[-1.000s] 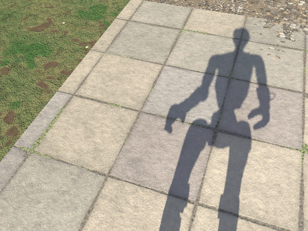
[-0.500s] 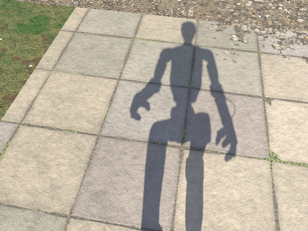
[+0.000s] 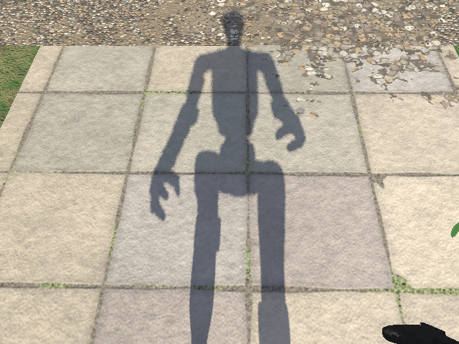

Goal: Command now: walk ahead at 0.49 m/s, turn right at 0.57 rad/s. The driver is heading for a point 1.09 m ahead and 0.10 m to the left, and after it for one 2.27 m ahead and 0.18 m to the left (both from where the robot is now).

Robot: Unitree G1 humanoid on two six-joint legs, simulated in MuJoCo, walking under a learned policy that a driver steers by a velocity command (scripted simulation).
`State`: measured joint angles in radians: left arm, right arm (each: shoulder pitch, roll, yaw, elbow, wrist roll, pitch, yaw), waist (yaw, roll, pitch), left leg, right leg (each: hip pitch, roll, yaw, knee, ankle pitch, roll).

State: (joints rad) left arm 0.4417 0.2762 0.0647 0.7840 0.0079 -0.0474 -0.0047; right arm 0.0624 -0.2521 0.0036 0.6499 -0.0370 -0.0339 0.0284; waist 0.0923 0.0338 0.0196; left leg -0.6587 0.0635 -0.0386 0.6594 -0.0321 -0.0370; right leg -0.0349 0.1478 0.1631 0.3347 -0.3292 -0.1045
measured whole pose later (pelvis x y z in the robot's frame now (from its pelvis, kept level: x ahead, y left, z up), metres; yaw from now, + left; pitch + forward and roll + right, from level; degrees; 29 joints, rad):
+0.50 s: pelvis +0.28 +0.01 +0.00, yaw -11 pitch +2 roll +2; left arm 0.08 0.24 0.01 0.69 0.04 -0.02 -0.06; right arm 0.47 -0.24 -0.04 0.88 -0.01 -0.08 0.02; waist -0.08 -0.04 0.01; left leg 0.01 -0.02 0.11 0.26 -0.30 0.02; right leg -0.57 -0.05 -0.02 0.65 -0.12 -0.05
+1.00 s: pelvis +0.53 -0.05 +0.00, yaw +2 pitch +1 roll -1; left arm 0.43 0.22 0.03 0.92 0.02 -0.09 0.02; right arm 0.10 -0.23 -0.04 0.78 -0.04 0.00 0.07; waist 0.04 0.03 0.04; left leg -0.63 0.06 0.08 0.71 -0.03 0.08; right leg 0.09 0.03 -0.26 0.22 -0.33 -0.03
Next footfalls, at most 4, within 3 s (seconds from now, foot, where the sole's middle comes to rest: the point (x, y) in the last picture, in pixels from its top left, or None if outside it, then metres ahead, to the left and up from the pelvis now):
0.08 left None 0.23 0.13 -0.77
0.56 right None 0.44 -0.13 -0.77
1.10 left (254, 252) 0.74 0.04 -0.77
1.64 right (279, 167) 1.10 -0.03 -0.77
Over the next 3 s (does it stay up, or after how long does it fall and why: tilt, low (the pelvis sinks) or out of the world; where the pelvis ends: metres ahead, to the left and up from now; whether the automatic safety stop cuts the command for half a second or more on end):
stays up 1.56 0.13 0.01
